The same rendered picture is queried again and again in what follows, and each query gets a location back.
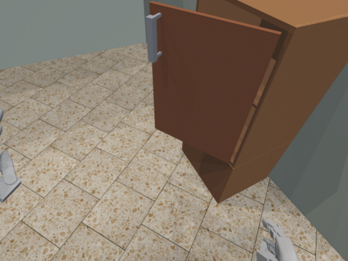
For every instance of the cupboard door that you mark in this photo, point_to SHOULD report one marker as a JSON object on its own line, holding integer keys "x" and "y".
{"x": 206, "y": 80}

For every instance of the robot left hand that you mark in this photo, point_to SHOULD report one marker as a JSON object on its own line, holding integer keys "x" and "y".
{"x": 8, "y": 182}

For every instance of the handle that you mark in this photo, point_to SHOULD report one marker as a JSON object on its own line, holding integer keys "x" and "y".
{"x": 151, "y": 31}

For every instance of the robot right hand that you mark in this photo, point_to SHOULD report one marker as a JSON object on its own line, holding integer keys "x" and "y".
{"x": 280, "y": 250}

